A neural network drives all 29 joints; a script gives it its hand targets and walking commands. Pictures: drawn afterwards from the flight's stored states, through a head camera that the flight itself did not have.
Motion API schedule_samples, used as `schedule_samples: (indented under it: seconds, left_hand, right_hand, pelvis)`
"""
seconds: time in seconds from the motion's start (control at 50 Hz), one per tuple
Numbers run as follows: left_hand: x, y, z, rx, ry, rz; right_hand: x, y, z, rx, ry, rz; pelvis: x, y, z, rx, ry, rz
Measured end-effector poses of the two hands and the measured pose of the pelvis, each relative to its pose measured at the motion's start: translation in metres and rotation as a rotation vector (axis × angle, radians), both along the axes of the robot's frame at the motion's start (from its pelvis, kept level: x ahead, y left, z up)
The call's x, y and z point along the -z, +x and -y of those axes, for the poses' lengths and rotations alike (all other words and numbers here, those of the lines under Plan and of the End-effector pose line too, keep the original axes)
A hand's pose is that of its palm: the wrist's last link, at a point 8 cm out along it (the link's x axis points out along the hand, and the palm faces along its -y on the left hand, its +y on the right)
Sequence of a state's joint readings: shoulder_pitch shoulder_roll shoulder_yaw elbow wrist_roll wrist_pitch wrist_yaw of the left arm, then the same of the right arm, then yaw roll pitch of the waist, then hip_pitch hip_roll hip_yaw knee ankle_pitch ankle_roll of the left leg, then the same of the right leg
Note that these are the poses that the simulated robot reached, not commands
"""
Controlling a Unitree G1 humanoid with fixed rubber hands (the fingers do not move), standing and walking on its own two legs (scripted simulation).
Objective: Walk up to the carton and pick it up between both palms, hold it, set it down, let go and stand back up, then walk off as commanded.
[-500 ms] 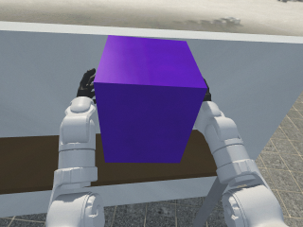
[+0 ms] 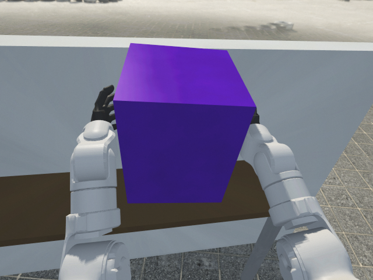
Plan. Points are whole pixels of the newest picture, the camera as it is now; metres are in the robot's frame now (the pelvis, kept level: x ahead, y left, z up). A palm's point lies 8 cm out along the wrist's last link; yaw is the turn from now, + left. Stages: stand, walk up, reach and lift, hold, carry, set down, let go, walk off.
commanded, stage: hold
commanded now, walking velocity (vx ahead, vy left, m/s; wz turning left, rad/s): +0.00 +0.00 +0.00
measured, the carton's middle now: (177, 126) +0.38 +0.01 +0.21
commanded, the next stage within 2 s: none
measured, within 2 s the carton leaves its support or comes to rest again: neither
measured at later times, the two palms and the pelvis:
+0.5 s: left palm (103, 124) +0.36 +0.15 +0.23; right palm (250, 126) +0.36 -0.14 +0.23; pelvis +0.00 +0.00 +0.00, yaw +0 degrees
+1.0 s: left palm (101, 125) +0.36 +0.16 +0.23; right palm (248, 127) +0.36 -0.13 +0.22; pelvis +0.00 +0.00 +0.00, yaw +0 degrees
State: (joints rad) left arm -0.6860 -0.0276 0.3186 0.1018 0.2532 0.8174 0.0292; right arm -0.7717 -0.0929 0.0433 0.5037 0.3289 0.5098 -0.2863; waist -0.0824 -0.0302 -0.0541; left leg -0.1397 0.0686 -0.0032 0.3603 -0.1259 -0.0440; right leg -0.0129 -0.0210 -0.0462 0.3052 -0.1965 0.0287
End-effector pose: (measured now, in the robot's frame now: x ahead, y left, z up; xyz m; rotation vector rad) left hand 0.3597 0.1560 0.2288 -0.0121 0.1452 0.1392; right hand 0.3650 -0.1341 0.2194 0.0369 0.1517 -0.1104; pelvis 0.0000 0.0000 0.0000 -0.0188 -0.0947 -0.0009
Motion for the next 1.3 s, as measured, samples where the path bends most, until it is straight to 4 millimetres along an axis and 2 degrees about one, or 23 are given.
schedule_samples:
  seconds: [0.38,0.54,0.7,1.2,1.3]
  left_hand:
    - [0.0004,-0.0056,0.0022,0.003,-0.006,-0.001]
    - [-0.0063,-0.0050,0.0016,-0.001,-0.009,0.016]
    - [-0.0005,-0.0030,-0.0009,0.004,-0.009,-0.005]
    - [-0.0030,-0.0060,0.0006,0.001,0.007,0.022]
    - [0.0006,-0.0067,0.0018,-0.003,-0.005,0.000]
  right_hand:
    - [-0.0020,-0.0056,0.0024,0.003,-0.005,-0.004]
    - [-0.0069,-0.0041,0.0018,-0.001,-0.003,0.010]
    - [-0.0037,-0.0025,-0.0005,-0.001,-0.015,-0.012]
    - [-0.0064,-0.0043,0.0009,-0.003,-0.006,0.013]
    - [0.0006,-0.0052,0.0020,0.000,0.006,-0.012]
  pelvis:
    - [0.0010,0.0018,0.0045,-0.007,0.000,0.023]
    - [0.0006,0.0015,0.0047,-0.002,0.002,0.014]
    - [0.0005,0.0017,0.0050,-0.006,0.002,0.015]
    - [0.0005,0.0017,0.0050,-0.011,-0.001,0.017]
    - [0.0007,0.0013,0.0056,-0.009,0.004,0.030]
